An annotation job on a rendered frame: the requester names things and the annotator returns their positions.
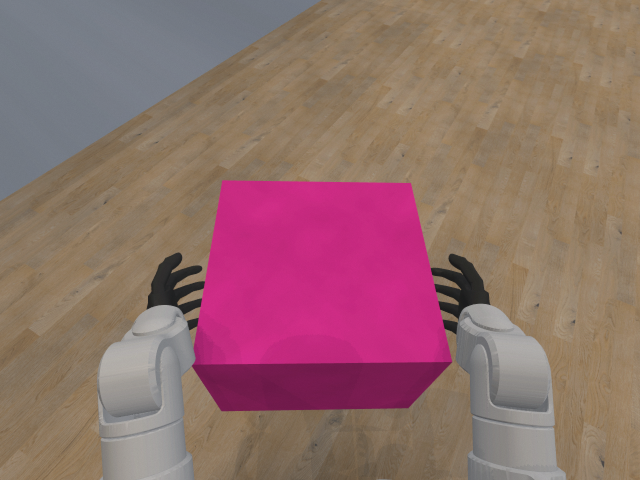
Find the robot left hand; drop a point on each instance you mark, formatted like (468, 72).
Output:
(162, 286)

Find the carton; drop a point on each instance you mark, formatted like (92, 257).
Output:
(318, 296)

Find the right robot forearm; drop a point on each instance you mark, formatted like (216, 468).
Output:
(511, 398)

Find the robot right hand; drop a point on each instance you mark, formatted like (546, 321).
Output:
(471, 284)

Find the left robot forearm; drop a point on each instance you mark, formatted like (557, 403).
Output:
(140, 399)

